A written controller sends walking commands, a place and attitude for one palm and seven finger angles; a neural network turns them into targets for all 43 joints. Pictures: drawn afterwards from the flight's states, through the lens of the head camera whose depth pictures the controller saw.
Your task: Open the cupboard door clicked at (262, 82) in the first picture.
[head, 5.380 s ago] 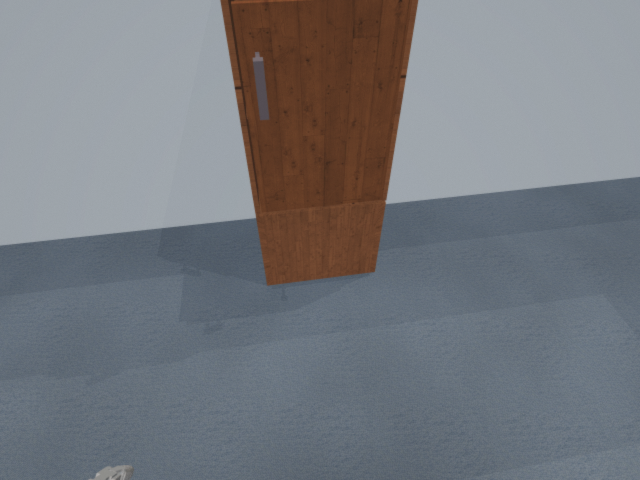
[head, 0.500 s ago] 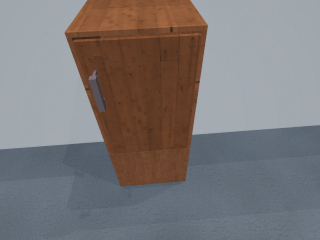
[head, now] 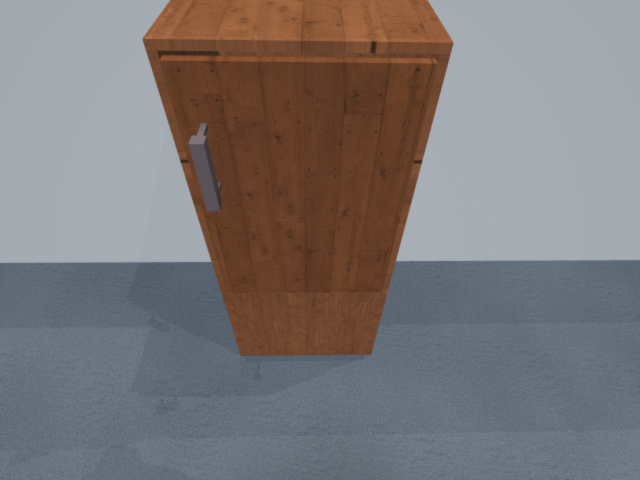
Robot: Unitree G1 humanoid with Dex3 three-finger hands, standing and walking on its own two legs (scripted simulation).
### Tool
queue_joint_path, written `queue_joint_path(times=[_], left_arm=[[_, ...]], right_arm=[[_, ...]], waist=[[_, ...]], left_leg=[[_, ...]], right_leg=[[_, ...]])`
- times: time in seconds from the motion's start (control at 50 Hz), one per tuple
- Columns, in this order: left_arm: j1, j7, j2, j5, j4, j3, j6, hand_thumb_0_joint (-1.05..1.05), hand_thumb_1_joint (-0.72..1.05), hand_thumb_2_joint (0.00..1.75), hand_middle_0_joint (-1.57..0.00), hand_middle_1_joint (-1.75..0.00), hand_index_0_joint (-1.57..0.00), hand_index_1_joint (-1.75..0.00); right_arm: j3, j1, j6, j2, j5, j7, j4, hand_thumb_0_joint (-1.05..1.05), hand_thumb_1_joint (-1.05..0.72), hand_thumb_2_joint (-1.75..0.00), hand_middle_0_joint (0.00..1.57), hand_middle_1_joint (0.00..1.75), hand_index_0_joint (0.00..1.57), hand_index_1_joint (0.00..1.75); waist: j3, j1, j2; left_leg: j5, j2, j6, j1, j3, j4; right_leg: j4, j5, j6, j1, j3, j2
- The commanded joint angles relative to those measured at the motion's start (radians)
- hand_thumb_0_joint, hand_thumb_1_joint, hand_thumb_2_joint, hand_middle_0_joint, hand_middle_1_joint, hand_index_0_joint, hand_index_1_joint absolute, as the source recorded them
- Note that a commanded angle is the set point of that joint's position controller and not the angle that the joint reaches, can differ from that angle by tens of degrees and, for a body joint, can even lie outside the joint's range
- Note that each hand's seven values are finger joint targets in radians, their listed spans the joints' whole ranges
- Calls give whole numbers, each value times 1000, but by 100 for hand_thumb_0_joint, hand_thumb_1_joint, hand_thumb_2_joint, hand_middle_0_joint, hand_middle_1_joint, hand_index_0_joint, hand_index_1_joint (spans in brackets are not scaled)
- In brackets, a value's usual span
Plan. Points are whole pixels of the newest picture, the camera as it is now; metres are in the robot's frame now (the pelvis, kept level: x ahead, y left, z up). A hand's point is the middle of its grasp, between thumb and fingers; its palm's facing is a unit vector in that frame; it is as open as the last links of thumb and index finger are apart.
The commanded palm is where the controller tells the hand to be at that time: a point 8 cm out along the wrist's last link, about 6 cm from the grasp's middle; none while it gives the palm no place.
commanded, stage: come to a stop and stand still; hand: left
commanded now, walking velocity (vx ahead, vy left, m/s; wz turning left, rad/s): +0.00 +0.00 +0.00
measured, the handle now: (208, 168) +0.57 +0.24 +0.06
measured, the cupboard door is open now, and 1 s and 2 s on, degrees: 0 0 0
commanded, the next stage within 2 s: look again from close up in 0.56 s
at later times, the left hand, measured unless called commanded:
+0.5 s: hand out of the picture +0.01 +0.19 -0.18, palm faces +0.03 -0.98 -0.19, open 7.3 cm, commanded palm none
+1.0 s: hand out of the picture +0.00 +0.23 -0.18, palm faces -0.01 -0.98 -0.22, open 7.4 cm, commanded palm none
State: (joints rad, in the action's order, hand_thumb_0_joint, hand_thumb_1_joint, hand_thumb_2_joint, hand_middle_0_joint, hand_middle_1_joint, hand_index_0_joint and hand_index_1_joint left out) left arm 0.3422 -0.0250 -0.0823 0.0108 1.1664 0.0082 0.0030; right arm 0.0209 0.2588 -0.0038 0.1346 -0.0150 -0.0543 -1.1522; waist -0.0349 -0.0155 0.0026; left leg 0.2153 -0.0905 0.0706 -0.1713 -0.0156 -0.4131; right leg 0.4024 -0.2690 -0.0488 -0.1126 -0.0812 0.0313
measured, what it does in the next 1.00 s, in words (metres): stands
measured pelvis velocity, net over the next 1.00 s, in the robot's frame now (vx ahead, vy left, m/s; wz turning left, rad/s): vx -0.01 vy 0.05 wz -0.02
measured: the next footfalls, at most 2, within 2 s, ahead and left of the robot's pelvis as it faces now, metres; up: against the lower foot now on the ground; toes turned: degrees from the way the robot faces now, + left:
none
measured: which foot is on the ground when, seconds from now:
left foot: down 0.00-1.00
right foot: down 0.00-1.00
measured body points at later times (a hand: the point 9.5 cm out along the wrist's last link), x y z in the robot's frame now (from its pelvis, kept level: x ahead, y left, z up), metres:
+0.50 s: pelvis +0.01 +0.02 +0.00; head +0.01 +0.02 +0.45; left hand +0.01 +0.25 -0.16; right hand -0.01 -0.19 -0.16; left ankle +0.00 +0.16 -0.74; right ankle -0.03 -0.08 -0.74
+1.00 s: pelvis -0.01 +0.05 -0.01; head -0.01 +0.04 +0.44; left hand +0.01 +0.28 -0.16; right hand +0.00 -0.17 -0.17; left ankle +0.00 +0.16 -0.74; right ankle -0.03 -0.08 -0.74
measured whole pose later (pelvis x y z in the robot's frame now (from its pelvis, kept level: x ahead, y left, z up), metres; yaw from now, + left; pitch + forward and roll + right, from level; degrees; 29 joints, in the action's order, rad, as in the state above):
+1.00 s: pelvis -0.01 +0.05 -0.01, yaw -1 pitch -2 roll +0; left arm 0.29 -0.03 -0.16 0.02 1.09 -0.01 0.01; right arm 0.00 0.29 0.01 0.17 -0.02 -0.02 -1.06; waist -0.02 0.00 0.02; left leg 0.27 -0.01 -0.01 -0.22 -0.06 -0.52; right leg 0.54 -0.32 0.02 -0.19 -0.03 -0.05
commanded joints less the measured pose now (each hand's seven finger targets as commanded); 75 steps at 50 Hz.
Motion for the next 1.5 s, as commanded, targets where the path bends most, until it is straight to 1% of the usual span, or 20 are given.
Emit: queue_joint_path(times=[0.0, 0.62, 0.64, 0.66, 0.68, 0.72, 0.76, 0.88, 0.94, 1.22, 1.24, 1.26, 1.28, 1.3, 1.32, 1.34, 1.36, 1.38, 1.44, 1.48], left_arm=[[57, -14, -114, -1, -29, 18, 12, 0, 90, 90, -20, -30, -20, -30], [14, -15, -146, 0, -50, 17, 8, 0, 90, 90, -20, -30, -20, -30], [89, -54, -172, 16, -32, 6, 47, 0, 90, 90, -20, -30, -20, -30], [36, -47, -220, 7, -82, 16, 57, 0, 90, 90, -20, -30, -20, -30], [-2, -35, -203, 4, -93, 10, 54, 0, 90, 90, -20, -30, -20, -30], [-6, -29, -177, 5, -105, 9, 47, 0, 90, 90, -20, -30, -20, -30], [6, -25, -163, 4, -102, 6, 36, 0, 90, 90, -20, -30, -20, -30], [5, -15, -157, 5, -108, 0, 19, 0, 90, 90, -20, -30, -20, -30], [-2, -12, -165, 6, -116, 2, 14, 0, 90, 90, -20, -30, -20, -30], [-5, -10, -196, 3, -109, 5, 23, 0, 90, 90, -20, -30, -20, -30], [53, -49, -201, 13, -81, 5, 33, 0, 90, 90, -20, -30, -20, -30], [-715, -58, -452, -171, -1643, 164, 262, 0, 88, 89, -20, -32, -20, -32], [-206, -102, -370, -92, -1368, 148, 209, 0, 85, 88, -20, -33, -20, -33], [-173, -155, -282, -119, -1284, 102, 160, 0, 83, 87, -21, -34, -21, -34], [134, -141, -39, -132, -1045, -16, 65, 0, 81, 86, -21, -36, -21, -36], [-60, -119, -95, -171, -1256, 21, 98, 0, 78, 85, -21, -37, -21, -37], [-58, -102, -164, -158, -1251, 93, 149, 0, 76, 84, -21, -39, -21, -39], [-27, -79, -171, -154, -1177, 125, 212, 0, 74, 83, -21, -40, -21, -40], [265, 71, -95, -201, -918, 182, 391, 0, 67, 80, -22, -45, -22, -45], [292, 211, -112, -261, -922, 218, 534, 0, 62, 78, -22, -48, -22, -48]], right_arm=[[2, 71, 12, 63, 5, 1, 16, 0, -90, -90, 20, 30, 20, 30], [-1, 78, 25, 84, 6, 10, 15, 0, -90, -90, 20, 30, 20, 30], [-4, -35, 43, 119, 13, 26, 93, 0, -90, -90, 20, 30, 20, 30], [-4, 40, 29, 62, 8, 34, 124, 0, -90, -90, 20, 30, 20, 30], [0, 63, 26, 68, 5, 32, 108, 0, -90, -90, 20, 30, 20, 30], [-8, 100, 31, 86, 0, 37, 109, 0, -90, -90, 20, 30, 20, 30], [-7, 87, 34, 104, 1, 32, 121, 0, -90, -90, 20, 30, 20, 30], [-8, 65, 30, 124, 0, 32, 138, 0, -90, -90, 20, 30, 20, 30], [-9, 67, 30, 131, -2, 33, 132, 0, -90, -90, 20, 30, 20, 30], [-10, 52, 37, 126, 3, 31, 94, 0, -90, -90, 20, 30, 20, 30], [-3, -15, 36, 162, 12, 37, 153, 0, -90, -90, 20, 30, 20, 30], [27, 2, 189, 307, 56, -7, 473, 0, -90, -90, 20, 30, 20, 30], [-3, -77, 282, 205, 47, -44, 422, 0, -90, -90, 20, 30, 20, 30], [14, -81, 308, 196, 56, -51, 357, 0, -90, -90, 20, 30, 20, 30], [14, -60, 300, 166, 67, -41, 347, 0, -90, -90, 20, 30, 20, 30], [18, -85, 308, 201, 74, -38, 439, 0, -90, -90, 20, 30, 20, 30], [42, -87, 315, 219, 60, -42, 458, 0, -90, -90, 20, 30, 20, 30], [47, -87, 323, 221, 41, -42, 471, 0, -90, -90, 20, 30, 20, 30], [70, -116, 321, 203, 19, 0, 548, 0, -90, -90, 20, 30, 20, 30], [83, -136, 321, 213, 15, 25, 600, 0, -90, -90, 20, 30, 20, 30]], waist=[[-46, 13, -5], [-48, 9, -2], [-46, -27, -26], [25, 46, -28], [19, 48, 38], [45, 42, 48], [27, 32, 50], [-81, 18, -26], [-106, 15, 1], [-7, 9, -21], [-39, -10, -96], [483, 108, 137], [455, -8, 288], [344, 32, 237], [185, 39, 134], [60, 48, 80], [53, 66, 14], [6, 64, -73], [16, -34, -281], [92, -60, -286]], left_leg=[[-169, -29, -60, 35, 4, 31], [-166, -23, -77, 32, 22, 77], [-231, -23, -52, -54, -24, -187], [54, 20, -67, -67, -2, -140], [49, 21, -71, -41, -6, -82], [-80, -4, -85, -43, 22, -58], [-123, -16, -96, -46, 33, -48], [7, -12, -109, -101, 58, 21], [61, -12, -110, -120, 64, 54], [-107, -6, -101, -27, 19, 13], [-185, -32, -72, -94, 6, -174], [-286, 84, -100, 176, -3, -52], [-405, 42, -105, 254, -11, -33], [-270, 52, -74, 124, -21, -44], [-162, 49, -84, 16, -7, -35], [-81, 62, -82, -71, 21, -46], [-22, 75, -86, -107, 11, -85], [4, 87, -87, -177, 13, -131], [28, 99, -68, -381, 0, -281], [34, 111, -60, -482, -13, -381]], right_leg=[[-98, 233, 20, -75, 101, -135], [-89, 168, 35, -53, 95, -138], [-60, 681, 49, -75, 184, -211], [-22, 603, 8, -30, 184, -242], [-8, 417, -7, -65, 157, -217], [28, 183, 0, -69, 107, -139], [42, 116, 7, -80, 98, -121], [26, -23, 19, -146, 101, -111], [26, -46, 23, -155, 99, -109], [12, 129, 25, -110, 122, -137], [-13, 430, 35, -119, 176, -182], [110, 398, 15, -54, 66, -73], [159, 195, 3, -96, 47, -45], [148, 92, 16, -140, 5, -38], [130, 68, 29, -201, -21, -45], [116, 69, 35, -228, -23, -50], [107, 13, 37, -284, -24, -42], [123, -28, 41, -353, -32, -33], [261, -89, 38, -477, -29, -21], [356, -22, 37, -476, 10, -32]])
